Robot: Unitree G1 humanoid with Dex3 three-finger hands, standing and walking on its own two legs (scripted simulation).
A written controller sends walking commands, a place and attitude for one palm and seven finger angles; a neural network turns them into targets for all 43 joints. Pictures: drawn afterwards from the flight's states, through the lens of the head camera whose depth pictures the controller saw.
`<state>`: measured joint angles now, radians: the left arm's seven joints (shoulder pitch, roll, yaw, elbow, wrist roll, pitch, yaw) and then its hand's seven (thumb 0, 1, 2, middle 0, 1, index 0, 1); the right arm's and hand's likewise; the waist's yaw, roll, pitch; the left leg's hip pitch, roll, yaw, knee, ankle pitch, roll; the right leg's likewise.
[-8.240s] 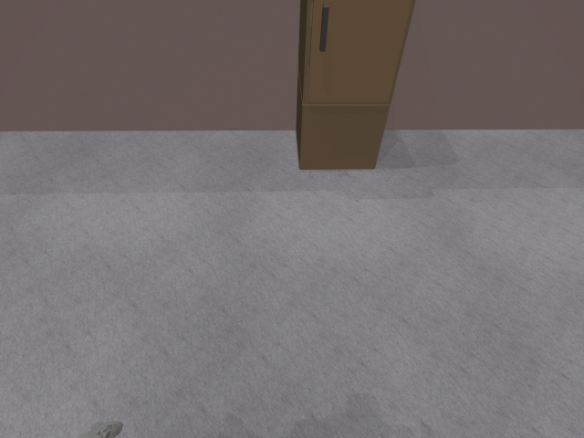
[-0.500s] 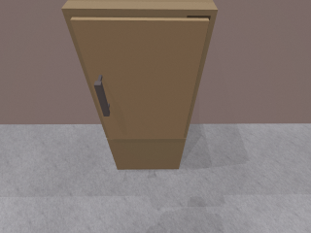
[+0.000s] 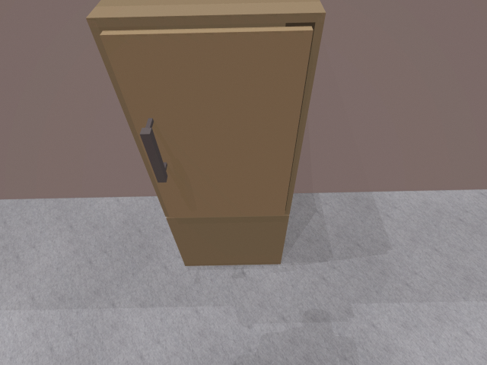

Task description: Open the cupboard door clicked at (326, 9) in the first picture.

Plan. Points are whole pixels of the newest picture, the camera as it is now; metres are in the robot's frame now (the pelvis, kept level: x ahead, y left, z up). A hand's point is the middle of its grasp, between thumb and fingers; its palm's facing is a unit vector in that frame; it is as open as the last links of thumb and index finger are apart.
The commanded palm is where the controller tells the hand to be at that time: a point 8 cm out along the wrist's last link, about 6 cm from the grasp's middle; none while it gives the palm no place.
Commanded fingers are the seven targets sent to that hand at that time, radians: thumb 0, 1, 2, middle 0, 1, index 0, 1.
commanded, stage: raise the hand with hooked fingers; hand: left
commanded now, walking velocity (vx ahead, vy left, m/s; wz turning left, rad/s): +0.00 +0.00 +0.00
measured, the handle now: (156, 151) +0.57 +0.25 -0.02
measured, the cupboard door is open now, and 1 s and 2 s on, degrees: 0 0 0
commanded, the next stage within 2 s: none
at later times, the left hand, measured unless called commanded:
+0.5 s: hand out of the picture +0.12 +0.20 -0.09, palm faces +0.18 -0.98 +0.00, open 9.0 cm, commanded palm +0.12 +0.26 -0.05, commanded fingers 0.00 0.29 0.64 -0.24 -0.69 -0.24 -0.69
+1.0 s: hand (93, 329) +0.18 +0.26 -0.03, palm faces +0.14 -0.99 -0.09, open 12.1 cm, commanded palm +0.15 +0.30 -0.03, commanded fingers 0.00 -0.29 0.39 -0.28 -1.07 -0.28 -1.07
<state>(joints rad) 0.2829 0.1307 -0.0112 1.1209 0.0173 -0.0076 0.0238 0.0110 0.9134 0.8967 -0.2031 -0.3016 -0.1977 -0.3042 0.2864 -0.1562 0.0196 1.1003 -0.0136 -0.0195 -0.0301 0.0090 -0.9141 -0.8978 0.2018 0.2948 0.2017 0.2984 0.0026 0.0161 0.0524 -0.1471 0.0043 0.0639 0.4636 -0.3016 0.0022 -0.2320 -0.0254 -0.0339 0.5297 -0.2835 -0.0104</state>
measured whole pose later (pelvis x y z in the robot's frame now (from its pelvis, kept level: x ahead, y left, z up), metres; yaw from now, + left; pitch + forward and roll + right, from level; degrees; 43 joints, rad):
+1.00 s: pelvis -0.06 +0.02 -0.08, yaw +3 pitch +14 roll -2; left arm 0.28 0.28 0.30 0.10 -0.29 -0.41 -0.27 0.01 -0.06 0.48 -0.27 -0.92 -0.26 -0.93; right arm 0.31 -0.27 0.01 0.57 0.02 -0.22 -0.06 0.02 -0.90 -0.90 0.21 0.30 0.21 0.30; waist -0.02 0.01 -0.12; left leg -0.88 0.01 -0.01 1.15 -0.52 0.03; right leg -0.88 -0.04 -0.09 1.09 -0.44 0.00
